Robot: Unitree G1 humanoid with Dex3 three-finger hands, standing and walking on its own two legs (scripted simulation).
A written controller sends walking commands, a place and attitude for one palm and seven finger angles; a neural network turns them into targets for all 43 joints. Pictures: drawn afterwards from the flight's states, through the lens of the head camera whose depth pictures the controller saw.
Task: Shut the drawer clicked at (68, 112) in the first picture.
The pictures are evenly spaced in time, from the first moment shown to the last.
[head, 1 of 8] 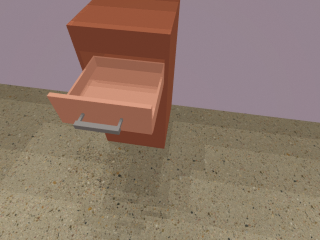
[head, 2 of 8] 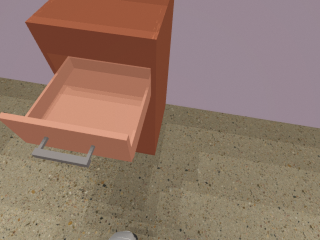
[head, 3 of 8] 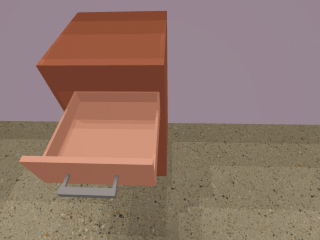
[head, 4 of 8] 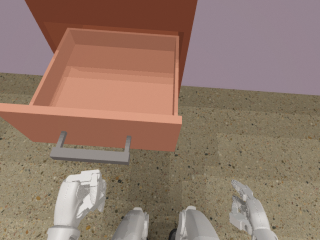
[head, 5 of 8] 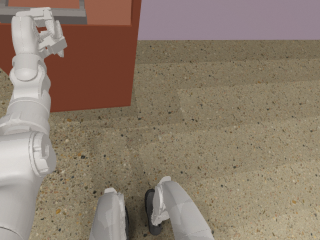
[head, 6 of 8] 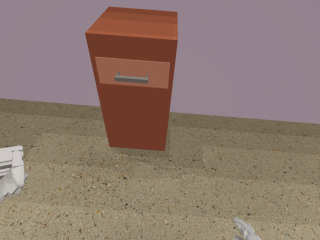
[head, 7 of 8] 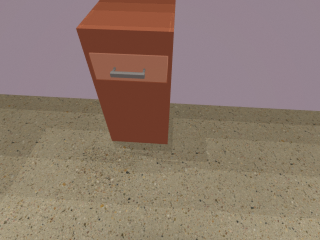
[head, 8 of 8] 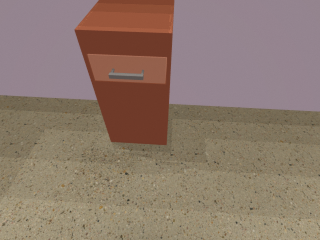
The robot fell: no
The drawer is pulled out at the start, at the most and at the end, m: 0.30 0.30 0.00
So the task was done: yes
